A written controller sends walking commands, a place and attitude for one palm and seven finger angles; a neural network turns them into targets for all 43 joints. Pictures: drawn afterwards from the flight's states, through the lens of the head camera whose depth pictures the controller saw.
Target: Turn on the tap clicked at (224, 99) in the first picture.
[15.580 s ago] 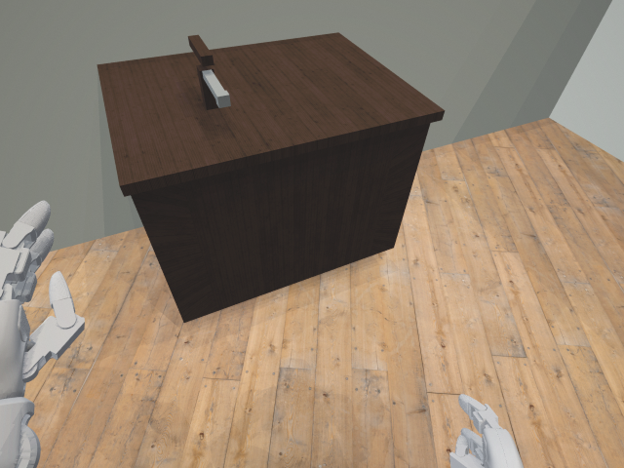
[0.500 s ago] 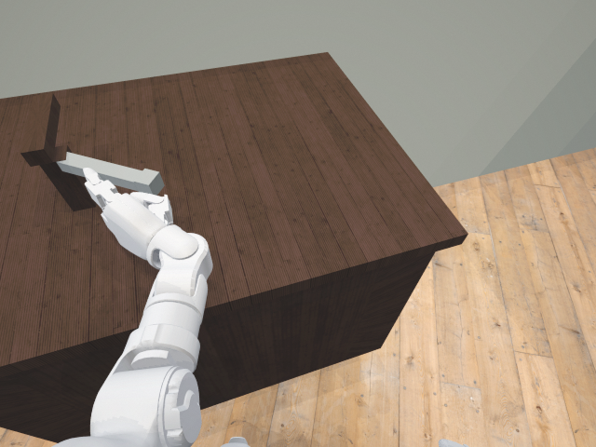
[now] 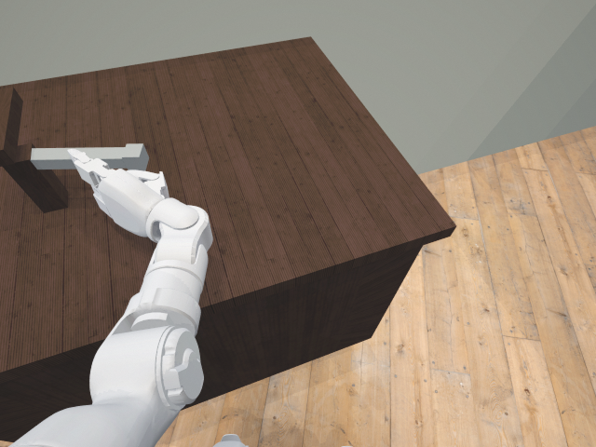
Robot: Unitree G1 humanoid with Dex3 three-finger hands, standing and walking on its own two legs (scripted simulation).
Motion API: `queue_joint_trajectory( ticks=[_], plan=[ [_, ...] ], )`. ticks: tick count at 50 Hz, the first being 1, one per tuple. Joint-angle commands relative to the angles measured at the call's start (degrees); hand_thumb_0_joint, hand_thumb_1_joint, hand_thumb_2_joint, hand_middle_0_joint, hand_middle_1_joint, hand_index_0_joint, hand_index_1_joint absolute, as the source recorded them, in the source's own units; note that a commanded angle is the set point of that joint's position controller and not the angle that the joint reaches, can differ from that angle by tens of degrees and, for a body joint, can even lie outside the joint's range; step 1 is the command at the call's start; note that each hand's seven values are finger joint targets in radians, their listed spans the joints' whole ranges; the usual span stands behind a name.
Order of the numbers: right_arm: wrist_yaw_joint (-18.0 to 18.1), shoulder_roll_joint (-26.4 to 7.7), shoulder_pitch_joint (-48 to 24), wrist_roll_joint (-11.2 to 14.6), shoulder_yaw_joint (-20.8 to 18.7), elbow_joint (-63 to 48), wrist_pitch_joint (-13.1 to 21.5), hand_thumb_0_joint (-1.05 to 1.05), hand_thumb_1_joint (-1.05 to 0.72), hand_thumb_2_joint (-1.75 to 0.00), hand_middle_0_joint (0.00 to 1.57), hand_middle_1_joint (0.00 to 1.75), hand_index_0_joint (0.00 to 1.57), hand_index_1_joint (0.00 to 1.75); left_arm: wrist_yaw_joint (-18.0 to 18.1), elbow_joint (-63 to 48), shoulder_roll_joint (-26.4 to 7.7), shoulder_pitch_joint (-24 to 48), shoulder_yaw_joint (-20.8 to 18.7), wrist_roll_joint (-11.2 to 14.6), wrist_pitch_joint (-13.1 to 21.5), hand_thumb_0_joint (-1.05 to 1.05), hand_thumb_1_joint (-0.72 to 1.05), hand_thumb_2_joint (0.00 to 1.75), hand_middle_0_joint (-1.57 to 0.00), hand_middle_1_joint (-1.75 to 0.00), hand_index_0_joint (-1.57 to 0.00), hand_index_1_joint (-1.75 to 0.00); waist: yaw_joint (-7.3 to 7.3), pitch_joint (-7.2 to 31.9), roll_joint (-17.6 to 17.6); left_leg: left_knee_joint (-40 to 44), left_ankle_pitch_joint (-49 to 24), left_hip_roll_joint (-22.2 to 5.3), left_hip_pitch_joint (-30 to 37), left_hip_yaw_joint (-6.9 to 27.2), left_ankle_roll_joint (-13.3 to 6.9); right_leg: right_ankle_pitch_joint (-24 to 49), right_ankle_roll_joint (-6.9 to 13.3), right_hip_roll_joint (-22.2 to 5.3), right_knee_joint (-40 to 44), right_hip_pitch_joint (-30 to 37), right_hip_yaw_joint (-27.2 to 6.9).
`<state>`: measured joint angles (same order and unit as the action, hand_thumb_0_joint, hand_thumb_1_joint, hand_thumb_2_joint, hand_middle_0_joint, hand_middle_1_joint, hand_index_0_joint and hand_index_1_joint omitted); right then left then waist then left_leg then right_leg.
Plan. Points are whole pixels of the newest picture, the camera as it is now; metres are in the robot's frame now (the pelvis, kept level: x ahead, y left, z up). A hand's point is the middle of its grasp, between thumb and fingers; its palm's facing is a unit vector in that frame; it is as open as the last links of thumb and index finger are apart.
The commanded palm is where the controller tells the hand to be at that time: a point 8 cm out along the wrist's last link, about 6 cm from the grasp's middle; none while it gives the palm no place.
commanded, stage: push the lever round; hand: left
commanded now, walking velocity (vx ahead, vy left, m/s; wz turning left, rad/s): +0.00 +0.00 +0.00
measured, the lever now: (136, 157) +0.51 +0.22 +0.10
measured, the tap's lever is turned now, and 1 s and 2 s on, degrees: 72 83 83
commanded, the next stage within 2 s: lift the hand up off the lever in 0.02 s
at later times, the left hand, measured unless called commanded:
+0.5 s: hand (153, 168) +0.48 +0.19 +0.10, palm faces +0.81 -0.57 -0.10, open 7.9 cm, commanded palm +0.41 +0.20 +0.10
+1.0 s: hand (146, 171) +0.45 +0.19 +0.12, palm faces +0.80 -0.60 -0.11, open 7.8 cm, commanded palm +0.40 +0.19 +0.12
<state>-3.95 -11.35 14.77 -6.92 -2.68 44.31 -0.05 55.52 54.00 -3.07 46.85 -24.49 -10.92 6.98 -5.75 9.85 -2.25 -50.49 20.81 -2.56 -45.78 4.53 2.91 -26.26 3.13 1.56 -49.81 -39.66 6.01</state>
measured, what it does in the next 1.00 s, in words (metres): stands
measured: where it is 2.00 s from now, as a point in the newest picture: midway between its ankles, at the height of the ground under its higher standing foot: outside the picture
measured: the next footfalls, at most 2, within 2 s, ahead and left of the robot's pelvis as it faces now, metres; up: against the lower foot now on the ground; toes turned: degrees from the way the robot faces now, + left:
none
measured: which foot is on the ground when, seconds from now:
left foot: down 0.00-1.00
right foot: down 0.00-1.00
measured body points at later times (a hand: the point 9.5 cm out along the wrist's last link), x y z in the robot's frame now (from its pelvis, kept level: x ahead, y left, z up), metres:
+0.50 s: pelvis +0.03 +0.00 +0.01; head +0.08 +0.00 +0.46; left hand +0.44 +0.22 +0.10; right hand +0.06 -0.25 -0.12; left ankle +0.03 +0.15 -0.69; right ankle -0.02 -0.08 -0.69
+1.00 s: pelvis +0.02 +0.01 +0.02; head +0.05 +0.01 +0.46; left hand +0.41 +0.22 +0.13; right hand +0.14 -0.22 -0.11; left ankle +0.03 +0.15 -0.69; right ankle -0.02 -0.08 -0.69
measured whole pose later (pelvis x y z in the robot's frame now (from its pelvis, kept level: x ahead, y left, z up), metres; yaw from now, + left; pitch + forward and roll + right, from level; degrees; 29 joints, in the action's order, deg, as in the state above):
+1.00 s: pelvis +0.02 +0.01 +0.02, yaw +0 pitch +12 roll -1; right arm -4.6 -10.4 11.3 -5.7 -2.2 43.2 -0.7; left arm 52.9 41.0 1.4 39.8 -18.3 -8.0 -2.3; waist -2.7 9.3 -2.0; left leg -45.5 20.5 -1.9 -36.7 4.1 2.4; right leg -25.1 2.2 1.0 -43.4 -29.9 5.7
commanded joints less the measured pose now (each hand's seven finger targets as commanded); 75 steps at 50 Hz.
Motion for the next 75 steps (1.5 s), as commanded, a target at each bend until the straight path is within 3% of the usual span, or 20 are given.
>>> queue_joint_trajectory(
  ticks=[1, 5, 6, 12, 15, 16, 19, 21, 29, 32, 36, 43, 46, 48, 59, 61, 62, 65, 66, 75],
  plan=[
    [0.52, -8.01, 4.38, -0.19, -2.51, -4.63, 0.67, 0.0, -0.9, -0.9, 0.2, 0.3, 0.2, 0.3, -1.09, -7.55, -12.23, 25.52, -0.32, -2.32, 2.52, 0.0, 0.9, 0.9, -0.15, -0.15, -0.15, -0.15, -1.35, 19.37, 2.51, 2.32, -13.51, 2.91, 11.87, -3.32, -4.28, 22.97, -2.74, -1.31, 9.0, 8.57, -3.24],
    [0.34, -8.05, 5.55, -0.15, -2.27, -5.06, 0.39, 0.0, -0.9, -0.9, 0.2, 0.3, 0.2, 0.3, -1.53, -5.48, -12.01, 27.63, 0.12, -1.88, 2.74, 0.0, 0.9, 0.9, -0.15, -0.15, -0.15, -0.15, -2.54, 18.45, 4.23, 2.45, -12.76, 2.98, 10.83, -3.65, -4.55, 23.7, -3.39, -1.41, 9.96, 8.77, -3.43],
    [0.51, -8.34, 5.92, -0.13, -2.57, -4.69, 0.24, 0.0, -0.9, -0.9, 0.2, 0.3, 0.2, 0.3, -1.57, -4.59, -13.78, 26.66, -1.66, -1.98, 2.85, 0.0, 0.9, 0.9, -0.15, -0.15, -0.15, -0.15, -1.99, 19.04, 3.91, 2.4, -13.21, 2.96, 10.86, -3.43, -4.56, 23.93, -3.18, -1.29, 9.51, 9.04, -3.47],
    [-0.65, -8.09, 7.06, -0.08, -2.77, -5.86, 0.05, 0.0, -0.9, -0.9, 0.2, 0.3, 0.2, 0.3, -2.07, -10.92, -9.89, 23.96, 1.23, -1.22, 3.23, 0.0, 0.9, 0.9, -0.15, -0.15, -0.15, -0.15, -1.34, 22.77, 0.42, 3.0, -19.74, 2.8, 16.76, -3.8, -4.24, 28.47, -2.77, -0.59, 9.77, 10.84, -2.43],
    [-0.8, -8.3, 6.97, 0.13, -2.79, -6.08, 0.11, 0.0, -0.9, -0.9, 0.2, 0.3, 0.2, 0.3, -2.14, -11.56, -10.3, 20.81, 0.54, -0.45, 2.2, 0.0, 0.9, 0.9, -0.15, -0.15, -0.15, -0.15, -1.19, 20.77, 4.25, 3.72, -18.61, 2.91, 14.98, -4.13, -4.34, 30.53, -3.31, -0.77, 10.79, 13.6, -2.48],
    [-0.57, -8.65, 6.71, 0.18, -2.98, -5.65, 0.03, 0.0, -0.9, -0.9, 0.2, 0.3, 0.2, 0.3, -2.17, -10.95, -12.14, 20.01, -1.21, -0.46, 1.8, 0.0, 0.9, 0.9, -0.15, -0.15, -0.15, -0.15, -0.81, 19.8, 3.67, 4.03, -18.35, 2.87, 14.64, -3.97, -4.36, 30.22, -3.16, -0.81, 10.69, 13.75, -2.57],
    [-0.77, -8.14, 6.24, 0.26, -2.98, -5.98, 0.36, 0.0, -0.9, -0.9, 0.2, 0.3, 0.2, 0.3, -2.51, -15.2, -9.49, 20.32, 1.25, 0.04, 1.74, 0.0, 0.9, 0.9, -0.15, -0.15, -0.15, -0.15, -0.84, 20.05, 2.4, 4.68, -19.78, 2.72, 17.48, -4.26, -4.24, 30.14, -2.97, -0.52, 11.4, 13.86, -2.21],
    [-0.66, -8.5, 6.37, 0.23, -3.23, -5.78, 0.25, 0.0, -0.9, -0.9, 0.2, 0.3, 0.2, 0.3, -2.55, -16.2, -12.1, 17.49, -1.09, -0.18, 1.21, 0.0, 0.9, 0.9, -0.15, -0.15, -0.15, -0.15, 0.42, 20.3, 1.32, 4.93, -21.74, 2.53, 18.15, -4.1, -4.02, 31.6, -2.56, -0.54, 10.89, 15.17, -2.04],
    [-1.25, -7.69, 3.54, 0.53, -3.07, -6.73, 1.03, 0.0, -0.9, -0.9, 0.2, 0.3, 0.2, 0.3, -3.49, -25.98, -4.31, 15.88, 6.75, 0.23, -0.28, 0.0, 0.9, 0.9, -0.15, -0.15, -0.15, -0.15, 0.25, 19.17, 1.29, 5.52, -26.09, 1.99, 23.36, -3.84, -3.7, 32.44, -2.09, -0.23, 11.53, 14.93, -1.02],
    [-0.97, -7.54, 2.07, 0.84, -2.88, -6.08, 1.17, 0.0, -0.9, -0.9, 0.2, 0.3, 0.2, 0.3, -3.58, -26.83, -3.79, 17.36, 7.93, 0.18, -1.0, 0.0, 0.9, 0.9, -0.15, -0.15, -0.15, -0.15, -0.03, 17.85, 0.46, 5.86, -25.46, 1.73, 24.22, -3.02, -3.38, 29.82, -1.85, -0.35, 11.22, 13.39, -0.81],
    [-0.64, -7.39, 0.47, 0.89, -2.84, -6.0, 1.1, 0.0, -0.9, -0.9, 0.2, 0.3, 0.2, 0.3, -3.51, -27.02, -3.94, 15.3, 7.46, 0.28, -2.68, 0.0, 0.9, 0.9, -0.15, -0.15, -0.15, -0.15, 1.32, 17.98, -0.96, 6.2, -25.95, 1.81, 24.96, -2.89, -2.96, 29.01, -1.45, -0.35, 11.17, 13.68, -0.75],
    [-0.38, -6.85, -1.87, 1.18, -2.18, -6.15, 0.76, 0.0, -0.9, -0.9, 0.2, 0.3, 0.2, 0.3, -3.04, -25.13, -0.18, 18.4, 10.89, 0.56, -5.44, 0.0, 0.9, 0.9, -0.15, -0.15, -0.15, -0.15, 0.6, 16.11, 1.79, 7.04, -23.36, 1.81, 24.58, -2.16, -2.61, 25.87, -1.45, -0.42, 11.79, 12.61, -0.4],
    [-0.17, -6.98, -2.31, 1.09, -2.14, -6.03, 0.72, 0.0, -0.9, -0.9, 0.2, 0.3, 0.2, 0.3, -2.32, -24.82, -2.61, 18.17, 8.11, 0.32, -6.1, 0.0, 0.9, 0.9, -0.15, -0.15, -0.15, -0.15, 1.64, 16.72, 0.43, 7.29, -22.57, 2.1, 24.36, -2.3, -2.61, 25.71, -1.36, -0.46, 12.09, 13.23, -0.69],
    [-0.2, -6.66, -2.61, 1.06, -1.92, -6.31, 0.64, 0.0, -0.9, -0.9, 0.2, 0.3, 0.2, 0.3, -2.28, -25.14, -0.91, 19.49, 10.01, 0.31, -6.33, 0.0, 0.9, 0.9, -0.15, -0.15, -0.15, -0.15, 1.02, 16.99, 1.71, 7.33, -22.02, 2.12, 23.97, -2.45, -2.7, 25.73, -1.47, -0.61, 12.18, 13.53, -0.79],
    [0.25, -6.69, -2.5, 0.9, -1.93, -5.98, 1.59, 0.0, -0.9, -0.9, 0.2, 0.3, 0.2, 0.3, -1.34, -24.22, -3.69, 22.45, 7.55, 0.01, -6.92, 0.0, 0.9, 0.9, -0.15, -0.15, -0.15, -0.15, 1.2, 17.62, 2.07, 7.81, -17.76, 2.7, 21.77, -3.24, -3.25, 24.03, -1.9, -0.77, 13.44, 14.86, -1.6],
    [0.63, -7.12, -2.05, 0.99, -2.29, -5.73, 1.49, 0.0, -0.9, -0.9, 0.2, 0.3, 0.2, 0.3, -1.32, -23.4, -7.39, 19.68, 3.89, -0.03, -7.17, 0.0, 0.9, 0.9, -0.15, -0.15, -0.15, -0.15, 2.31, 18.07, 3.34, 8.19, -18.04, 2.66, 20.8, -2.93, -3.21, 25.07, -1.84, -0.79, 13.39, 16.74, -1.64],
    [0.48, -6.88, -2.44, 1.11, -1.99, -6.07, 1.53, 0.0, -0.9, -0.9, 0.2, 0.3, 0.2, 0.3, -1.71, -24.34, -4.93, 20.73, 6.6, 0.15, -7.23, 0.0, 0.9, 0.9, -0.15, -0.15, -0.15, -0.15, 1.52, 17.29, 2.35, 8.32, -18.0, 2.7, 21.18, -3.33, -3.33, 25.21, -1.98, -0.94, 13.65, 16.22, -1.77],
    [0.51, -6.96, -2.17, 1.11, -1.93, -5.72, 2.06, 0.0, -0.9, -0.9, 0.2, 0.3, 0.2, 0.3, -1.81, -23.64, -4.14, 22.69, 7.85, 0.14, -7.48, 0.0, 0.9, 0.9, -0.15, -0.15, -0.15, -0.15, 0.66, 16.05, 3.73, 8.48, -15.99, 2.69, 20.82, -3.38, -3.6, 23.55, -2.21, -0.88, 14.56, 15.46, -1.93],
    [0.68, -7.19, -2.08, 1.15, -2.22, -5.59, 2.23, 0.0, -0.9, -0.9, 0.2, 0.3, 0.2, 0.3, -1.73, -24.13, -5.89, 22.11, 5.81, 0.19, -7.37, 0.0, 0.9, 0.9, -0.15, -0.15, -0.15, -0.15, 1.53, 16.42, 3.36, 8.78, -16.32, 2.73, 21.05, -3.15, -3.53, 23.68, -2.05, -0.76, 14.46, 16.05, -1.77],
    [1.35, -7.13, -2.6, 1.59, -1.9, -6.06, 2.77, 0.0, -0.9, -0.9, 0.2, 0.3, 0.2, 0.3, -2.73, -24.88, -7.02, 21.37, 5.81, 1.37, -8.1, 0.0, 0.9, 0.9, -0.15, -0.15, -0.15, -0.15, 1.51, 15.7, 4.56, 9.72, -14.66, 3.22, 20.14, -4.18, -3.9, 24.57, -2.8, -1.44, 16.1, 18.38, -2.92]
  ],
)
